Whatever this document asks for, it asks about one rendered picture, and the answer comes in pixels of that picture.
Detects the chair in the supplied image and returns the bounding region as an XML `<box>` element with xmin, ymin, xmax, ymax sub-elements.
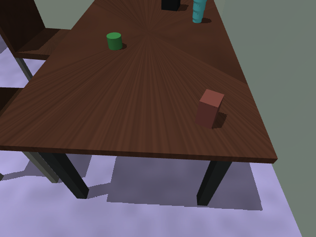
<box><xmin>0</xmin><ymin>0</ymin><xmax>70</xmax><ymax>81</ymax></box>
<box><xmin>0</xmin><ymin>87</ymin><xmax>59</xmax><ymax>183</ymax></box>

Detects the table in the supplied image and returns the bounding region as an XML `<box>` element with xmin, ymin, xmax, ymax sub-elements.
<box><xmin>0</xmin><ymin>0</ymin><xmax>278</xmax><ymax>206</ymax></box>

